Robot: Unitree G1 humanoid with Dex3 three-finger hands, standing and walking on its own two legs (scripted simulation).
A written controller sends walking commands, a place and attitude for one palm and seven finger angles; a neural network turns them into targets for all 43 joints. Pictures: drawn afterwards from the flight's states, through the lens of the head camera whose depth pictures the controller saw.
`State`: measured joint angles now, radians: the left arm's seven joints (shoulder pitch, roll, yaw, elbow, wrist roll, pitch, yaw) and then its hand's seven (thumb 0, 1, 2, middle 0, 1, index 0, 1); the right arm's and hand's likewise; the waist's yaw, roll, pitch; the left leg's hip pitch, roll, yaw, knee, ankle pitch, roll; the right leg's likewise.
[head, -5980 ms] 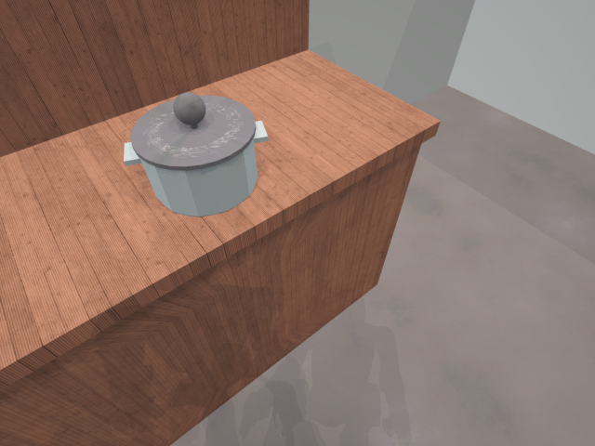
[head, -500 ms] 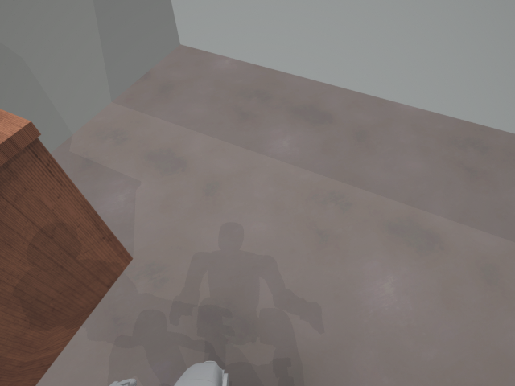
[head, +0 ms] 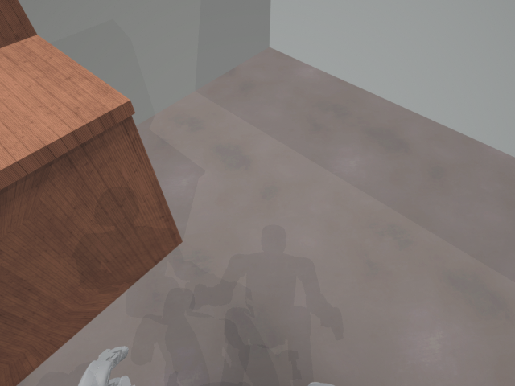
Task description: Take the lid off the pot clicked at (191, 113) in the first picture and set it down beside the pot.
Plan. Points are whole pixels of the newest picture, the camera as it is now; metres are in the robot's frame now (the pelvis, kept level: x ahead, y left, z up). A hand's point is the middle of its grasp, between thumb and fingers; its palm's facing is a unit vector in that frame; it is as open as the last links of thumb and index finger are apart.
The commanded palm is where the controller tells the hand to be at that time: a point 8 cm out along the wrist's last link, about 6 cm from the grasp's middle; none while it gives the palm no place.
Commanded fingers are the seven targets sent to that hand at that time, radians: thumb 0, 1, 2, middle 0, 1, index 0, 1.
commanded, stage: turn to face it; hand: left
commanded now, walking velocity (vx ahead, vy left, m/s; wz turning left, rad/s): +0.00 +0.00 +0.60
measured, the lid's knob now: out of the picture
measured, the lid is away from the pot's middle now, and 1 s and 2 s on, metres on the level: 0.00 0.00 0.00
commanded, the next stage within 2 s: take the last steps up to it in 1.20 s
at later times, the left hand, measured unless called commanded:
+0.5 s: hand out of the picture -0.04 +0.23 -0.19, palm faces +0.36 -0.89 -0.27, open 7.4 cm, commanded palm none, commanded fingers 0.00 0.90 0.90 -0.20 -0.30 -0.20 -0.30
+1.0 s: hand out of the picture +0.04 +0.23 -0.14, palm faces +0.55 -0.77 -0.32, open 7.4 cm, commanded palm none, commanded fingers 0.00 0.90 0.90 -0.20 -0.30 -0.20 -0.30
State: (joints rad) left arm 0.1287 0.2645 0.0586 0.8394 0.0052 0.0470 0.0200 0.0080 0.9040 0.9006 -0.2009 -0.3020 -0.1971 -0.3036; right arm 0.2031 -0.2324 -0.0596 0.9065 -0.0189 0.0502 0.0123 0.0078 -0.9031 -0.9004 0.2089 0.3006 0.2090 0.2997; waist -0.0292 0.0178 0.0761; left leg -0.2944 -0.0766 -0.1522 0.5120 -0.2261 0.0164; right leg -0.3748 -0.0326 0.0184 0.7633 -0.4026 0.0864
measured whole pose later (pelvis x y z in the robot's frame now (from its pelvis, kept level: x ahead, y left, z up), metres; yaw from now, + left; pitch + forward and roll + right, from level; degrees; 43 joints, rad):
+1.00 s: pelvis +0.06 -0.01 -0.01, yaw +36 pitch +0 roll +1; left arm 0.15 0.21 0.03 0.82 0.01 0.00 0.03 0.01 0.90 0.90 -0.20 -0.30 -0.20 -0.30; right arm 0.21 -0.27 -0.08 0.93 -0.01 0.07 0.01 0.01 -0.91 -0.90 0.21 0.30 0.21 0.30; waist -0.03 0.06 0.08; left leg -0.41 -0.08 -0.12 0.94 -0.50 -0.02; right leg -0.28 -0.03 -0.06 0.59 -0.32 -0.01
